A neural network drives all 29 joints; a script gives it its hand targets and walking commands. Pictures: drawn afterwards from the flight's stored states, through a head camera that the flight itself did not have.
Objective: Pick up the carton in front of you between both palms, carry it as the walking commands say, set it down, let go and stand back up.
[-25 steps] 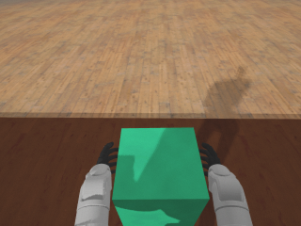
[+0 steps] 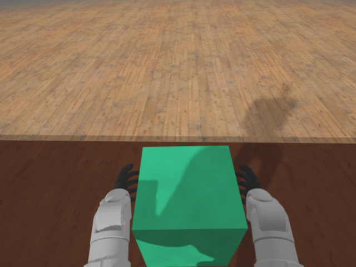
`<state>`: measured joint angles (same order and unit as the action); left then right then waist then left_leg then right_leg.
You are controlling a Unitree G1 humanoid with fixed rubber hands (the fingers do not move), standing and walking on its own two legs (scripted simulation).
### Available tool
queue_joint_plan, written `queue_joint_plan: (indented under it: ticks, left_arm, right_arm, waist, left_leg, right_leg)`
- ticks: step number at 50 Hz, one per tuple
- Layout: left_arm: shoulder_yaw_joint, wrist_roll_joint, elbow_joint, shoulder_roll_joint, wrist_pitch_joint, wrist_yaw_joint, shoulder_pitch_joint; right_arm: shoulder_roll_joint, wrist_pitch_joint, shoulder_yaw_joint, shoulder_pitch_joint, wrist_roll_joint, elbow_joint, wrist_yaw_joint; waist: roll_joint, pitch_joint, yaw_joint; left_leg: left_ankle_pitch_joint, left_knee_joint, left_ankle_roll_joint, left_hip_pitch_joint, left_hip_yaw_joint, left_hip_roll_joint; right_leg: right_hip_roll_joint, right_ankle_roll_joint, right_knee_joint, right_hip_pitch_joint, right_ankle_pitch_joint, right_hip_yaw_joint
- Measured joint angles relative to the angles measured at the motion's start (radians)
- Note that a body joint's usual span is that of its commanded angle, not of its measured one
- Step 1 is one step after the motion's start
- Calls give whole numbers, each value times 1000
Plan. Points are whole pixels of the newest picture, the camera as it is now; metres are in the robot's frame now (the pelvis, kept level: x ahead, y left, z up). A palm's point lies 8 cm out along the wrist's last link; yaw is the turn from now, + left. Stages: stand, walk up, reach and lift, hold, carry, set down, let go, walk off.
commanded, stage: hold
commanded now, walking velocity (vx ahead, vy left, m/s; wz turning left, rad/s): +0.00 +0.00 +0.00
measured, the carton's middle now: (186, 208) +0.30 +0.00 -0.02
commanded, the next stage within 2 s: carry in 0.52 s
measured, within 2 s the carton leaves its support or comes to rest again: neither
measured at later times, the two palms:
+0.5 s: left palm (121, 193) +0.30 +0.15 +0.05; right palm (252, 194) +0.29 -0.15 +0.05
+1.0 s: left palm (124, 148) +0.42 +0.16 +0.08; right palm (238, 149) +0.41 -0.14 +0.08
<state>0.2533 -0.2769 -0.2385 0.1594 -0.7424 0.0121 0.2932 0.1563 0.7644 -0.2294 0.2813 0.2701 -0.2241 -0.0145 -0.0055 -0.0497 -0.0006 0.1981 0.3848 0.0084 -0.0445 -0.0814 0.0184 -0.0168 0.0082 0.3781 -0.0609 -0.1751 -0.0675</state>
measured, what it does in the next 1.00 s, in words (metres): walks ahead: right foot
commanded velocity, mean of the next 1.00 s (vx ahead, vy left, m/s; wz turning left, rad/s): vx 0.26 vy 0.00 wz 0.00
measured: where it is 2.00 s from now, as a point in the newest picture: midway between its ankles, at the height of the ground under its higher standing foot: (172, 208)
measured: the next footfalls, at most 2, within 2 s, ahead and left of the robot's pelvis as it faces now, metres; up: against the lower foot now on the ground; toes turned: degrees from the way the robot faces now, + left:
right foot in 0.96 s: +0.20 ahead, -0.08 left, +0.00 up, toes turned -8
left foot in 1.34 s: +0.51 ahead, +0.16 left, +0.00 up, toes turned +15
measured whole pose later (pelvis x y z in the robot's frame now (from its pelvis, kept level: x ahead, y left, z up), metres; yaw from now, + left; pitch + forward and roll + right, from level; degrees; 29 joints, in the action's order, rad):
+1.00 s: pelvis +0.15 +0.01 -0.01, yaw +2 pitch +5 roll -2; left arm 0.10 -0.10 0.27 0.14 -1.12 -0.08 0.16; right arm 0.13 1.16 -0.11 0.11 0.10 0.35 0.09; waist -0.05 0.15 -0.02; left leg 0.44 0.61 0.01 -0.20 0.02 -0.07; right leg -0.01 -0.04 0.47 -0.34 -0.19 0.20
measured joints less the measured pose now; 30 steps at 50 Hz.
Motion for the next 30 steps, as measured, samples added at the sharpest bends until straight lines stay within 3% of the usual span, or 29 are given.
queue_joint_plan:
  ticks: [25,30]
  left_arm:
    - [-42,6,42,-11,-14,-1,-45]
    - [-63,29,67,-15,-37,-16,-67]
  right_arm:
    - [-10,12,42,-46,-5,42,1]
    - [-15,31,55,-72,-29,67,13]
  waist:
    - [-1,9,0]
    - [4,108,-5]
  left_leg:
    - [1,-30,-1,24,1,-1]
    - [121,82,-3,-105,-2,0]
  right_leg:
    - [1,0,-29,24,-1,-2]
    - [2,0,72,-97,-119,13]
